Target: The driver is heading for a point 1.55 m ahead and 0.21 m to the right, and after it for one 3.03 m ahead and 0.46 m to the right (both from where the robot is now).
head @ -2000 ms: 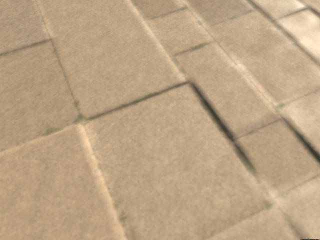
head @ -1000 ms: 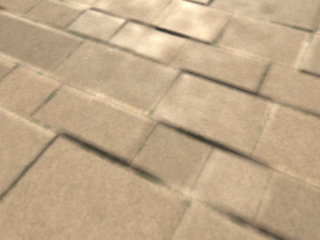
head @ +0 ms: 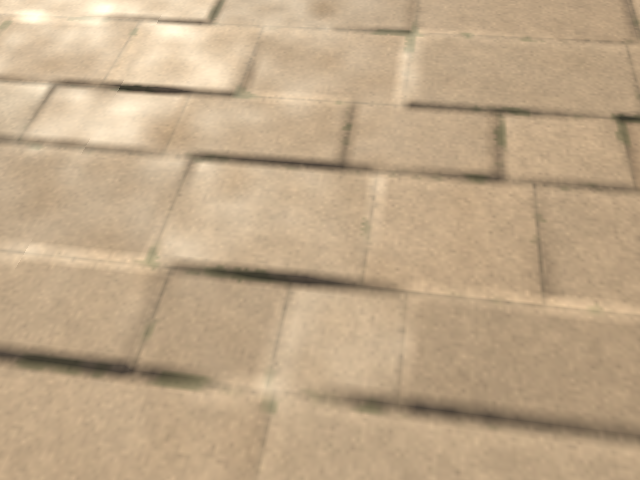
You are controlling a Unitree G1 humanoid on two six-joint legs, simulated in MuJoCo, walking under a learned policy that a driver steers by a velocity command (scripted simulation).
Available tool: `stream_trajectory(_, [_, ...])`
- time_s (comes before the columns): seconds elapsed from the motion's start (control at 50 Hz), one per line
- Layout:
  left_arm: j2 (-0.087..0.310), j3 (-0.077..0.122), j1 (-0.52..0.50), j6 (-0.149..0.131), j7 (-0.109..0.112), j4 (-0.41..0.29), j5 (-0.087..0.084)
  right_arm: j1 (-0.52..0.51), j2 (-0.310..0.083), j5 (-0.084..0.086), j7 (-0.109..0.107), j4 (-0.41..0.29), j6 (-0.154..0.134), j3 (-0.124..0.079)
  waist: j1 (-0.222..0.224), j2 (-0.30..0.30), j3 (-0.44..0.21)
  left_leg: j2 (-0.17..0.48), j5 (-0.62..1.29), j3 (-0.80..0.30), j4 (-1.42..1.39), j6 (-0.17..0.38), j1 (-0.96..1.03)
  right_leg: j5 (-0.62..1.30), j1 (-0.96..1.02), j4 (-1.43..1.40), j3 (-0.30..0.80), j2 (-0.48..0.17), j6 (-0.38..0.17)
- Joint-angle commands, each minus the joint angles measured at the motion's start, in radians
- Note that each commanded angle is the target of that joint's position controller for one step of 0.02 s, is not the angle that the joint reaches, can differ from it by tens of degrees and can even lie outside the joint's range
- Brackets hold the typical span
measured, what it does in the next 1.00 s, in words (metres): walks ahead, turning right: right foot, then left foot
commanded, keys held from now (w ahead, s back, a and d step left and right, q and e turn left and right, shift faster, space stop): e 0.24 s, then w+e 0.14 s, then w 0.50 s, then w+q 0.12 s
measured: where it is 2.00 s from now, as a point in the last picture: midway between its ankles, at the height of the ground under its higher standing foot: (435, 346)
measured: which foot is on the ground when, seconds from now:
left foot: down 0.00-0.00, up 0.02-0.44, down 0.46-0.92, up 0.94-1.00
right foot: up 0.00-0.00, down 0.02-0.46, up 0.48-0.88, down 0.90-1.00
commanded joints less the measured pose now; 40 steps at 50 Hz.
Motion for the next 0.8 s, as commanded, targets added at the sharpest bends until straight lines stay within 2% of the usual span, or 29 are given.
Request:
stream_trajectory(0.02, [0.200,0.068,0.118,-0.016,0.017,-0.047,0.005,0.039,-0.071,-0.013,0.013,-0.044,-0.001,-0.020,0.025,-0.195,-0.108,0.045,-0.099,0.009,0.255,0.039,-0.196,0.437,0.315,-0.309,0.212,-0.084,-0.112])
stream_trajectory(0.04, [0.303,0.076,0.097,-0.035,0.022,-0.096,0.032,-0.037,-0.049,-0.046,0.009,-0.115,-0.004,-0.005,0.017,-0.393,-0.098,-0.099,-0.423,-0.067,0.522,-0.029,-0.443,0.670,0.299,-0.338,0.600,-0.332,-0.323])
stream_trajectory(0.06, [0.270,0.068,0.119,-0.063,0.009,-0.089,0.060,-0.118,-0.103,-0.023,-0.002,-0.128,-0.009,-0.022,0.093,-0.262,-0.179,-0.109,-0.423,-0.224,0.670,-0.016,-0.437,0.538,0.249,-0.381,0.624,-0.357,-0.400])
stream_trajectory(0.08, [0.240,0.052,0.082,-0.081,0.008,-0.076,0.058,-0.123,-0.114,-0.003,-0.006,-0.122,-0.009,-0.027,0.059,-0.218,-0.130,-0.096,-0.333,-0.253,0.690,0.003,-0.451,0.412,0.223,-0.389,0.539,-0.301,-0.346])
stream_trajectory(0.1, [0.207,0.044,0.029,-0.085,0.015,-0.072,0.035,-0.097,-0.117,-0.010,-0.014,-0.099,-0.007,-0.033,0.027,-0.163,-0.103,-0.079,-0.235,-0.262,0.663,0.011,-0.454,0.330,0.209,-0.377,0.467,-0.245,-0.279])
stream_trajectory(0.12, [0.172,0.030,-0.019,-0.081,0.023,-0.076,0.017,-0.084,-0.127,-0.022,-0.020,-0.085,-0.004,-0.038,0.010,-0.150,-0.093,-0.074,-0.165,-0.268,0.632,0.007,-0.439,0.345,0.191,-0.365,0.423,-0.211,-0.240])
stream_trajectory(0.14, [0.158,0.021,-0.043,-0.076,0.032,-0.080,0.014,-0.065,-0.125,-0.028,-0.016,-0.075,-0.005,-0.039,-0.006,-0.156,-0.106,-0.090,-0.113,-0.258,0.634,-0.001,-0.389,0.408,0.162,-0.358,0.384,-0.182,-0.228])
stream_trajectory(0.18, [0.149,0.016,-0.037,-0.070,0.044,-0.078,0.023,-0.042,-0.093,-0.023,-0.005,-0.063,-0.010,-0.031,-0.012,-0.143,-0.148,-0.115,-0.058,-0.249,0.606,-0.015,-0.343,0.467,0.176,-0.347,0.355,-0.156,-0.230])
stream_trajectory(0.24, [0.159,0.021,-0.006,-0.063,0.054,-0.065,0.017,-0.081,-0.056,-0.017,0.000,-0.071,-0.013,-0.014,0.011,-0.136,-0.150,-0.133,-0.051,-0.255,0.427,-0.031,-0.328,0.435,0.221,-0.336,0.372,-0.143,-0.235])
stream_trajectory(0.26, [0.162,0.024,0.008,-0.060,0.056,-0.060,0.013,-0.083,-0.054,-0.016,0.004,-0.072,-0.015,-0.011,0.020,-0.140,-0.164,-0.136,-0.049,-0.255,0.366,-0.031,-0.308,0.290,0.224,-0.351,0.390,-0.135,-0.239])
stream_trajectory(0.3, [0.171,0.028,0.023,-0.057,0.054,-0.057,0.008,-0.104,-0.061,-0.007,0.017,-0.080,-0.024,-0.011,0.039,-0.176,-0.133,-0.148,-0.064,-0.251,0.262,-0.020,-0.273,-0.054,0.180,-0.405,0.457,-0.127,-0.249])
stream_trajectory(0.36, [0.181,0.029,0.025,-0.061,0.043,-0.051,0.007,-0.108,-0.080,0.004,0.035,-0.088,-0.052,-0.017,0.042,-0.199,-0.089,-0.167,-0.135,-0.246,0.136,0.011,-0.197,-0.212,0.123,-0.424,0.531,-0.122,-0.254])
stream_trajectory(0.4, [0.173,0.025,0.017,-0.062,0.038,-0.047,0.005,-0.067,-0.079,0.012,0.045,-0.076,-0.074,-0.020,0.023,-0.195,-0.090,-0.172,-0.120,-0.231,0.041,0.036,-0.097,-0.240,0.087,-0.411,0.549,-0.109,-0.244])
stream_trajectory(0.44, [0.136,0.009,-0.003,-0.060,0.039,-0.046,0.004,0.025,-0.058,0.010,0.052,-0.037,-0.092,-0.020,-0.029,-0.162,-0.089,-0.160,0.034,-0.201,-0.146,0.072,0.096,-0.278,-0.005,-0.352,0.513,-0.053,-0.197])
stream_trajectory(0.46, [0.083,-0.007,-0.003,-0.064,0.041,-0.046,0.010,0.096,-0.071,-0.003,0.049,-0.018,-0.099,-0.024,-0.054,-0.110,-0.112,-0.083,0.015,-0.269,-0.175,0.098,0.245,-0.291,-0.110,-0.237,0.453,-0.002,-0.145])
stream_trajectory(0.48, [-0.001,-0.032,0.000,-0.072,0.039,-0.058,0.013,0.192,-0.132,-0.031,0.044,-0.006,-0.103,-0.031,-0.067,0.080,-0.141,0.118,-0.228,-0.545,-0.275,0.175,0.357,-0.270,-0.264,0.087,0.260,0.130,-0.062])
stream_trajectory(0.5, [0.071,-0.011,-0.046,-0.090,0.043,-0.107,-0.004,0.210,-0.214,-0.050,0.056,0.009,-0.112,-0.053,-0.055,0.194,-0.021,0.260,-0.481,-0.885,-0.393,0.316,0.261,-0.278,-0.469,0.255,0.226,0.141,-0.048])
stream_trajectory(0.52, [0.128,0.006,-0.041,-0.102,0.042,-0.091,-0.010,0.155,-0.163,-0.027,0.051,-0.004,-0.118,-0.041,-0.031,0.146,0.063,0.262,-0.546,-0.871,-0.412,0.335,0.223,-0.186,-0.525,0.347,0.259,0.085,-0.043])
stream_trajectory(0.54, [0.138,0.011,-0.018,-0.107,0.036,-0.063,-0.005,0.126,-0.117,-0.010,0.039,-0.006,-0.119,-0.027,-0.013,0.133,0.086,0.208,-0.472,-0.771,-0.404,0.299,0.232,-0.099,-0.544,0.373,0.251,0.071,-0.035])
stream_trajectory(0.58, [0.116,0.008,-0.024,-0.121,0.025,-0.043,0.011,0.131,-0.097,-0.008,0.028,-0.002,-0.115,-0.016,-0.014,0.105,0.062,0.140,-0.284,-0.618,-0.405,0.249,0.262,0.027,-0.543,0.366,0.214,0.038,-0.020])
stream_trajectory(0.62, [0.074,-0.005,-0.057,-0.134,0.015,-0.039,0.018,0.162,-0.091,-0.014,0.025,0.009,-0.118,-0.009,-0.029,0.092,0.036,0.098,-0.096,-0.500,-0.422,0.242,0.245,0.140,-0.498,0.345,0.134,0.009,-0.002])
stream_trajectory(0.66, [0.042,-0.019,-0.101,-0.141,0.009,-0.046,0.017,0.191,-0.095,-0.008,0.024,0.023,-0.115,-0.006,-0.052,0.090,0.031,0.076,0.026,-0.418,-0.432,0.243,0.231,0.201,-0.462,0.257,0.082,-0.013,0.016])
stream_trajectory(0.72, [0.003,-0.037,-0.194,-0.152,-0.005,-0.065,0.009,0.233,-0.116,0.000,0.025,0.047,-0.103,-0.004,-0.090,0.100,0.041,0.054,0.154,-0.328,-0.429,0.233,0.194,0.269,-0.350,0.051,0.034,-0.009,0.025])
stream_trajectory(0.8, [0.024,-0.033,-0.246,-0.160,-0.032,-0.074,-0.007,0.281,-0.155,0.015,0.031,0.074,-0.090,-0.008,-0.097,0.116,0.052,0.098,0.211,-0.318,-0.410,0.228,0.202,0.267,-0.214,-0.113,0.007,0.017,-0.003])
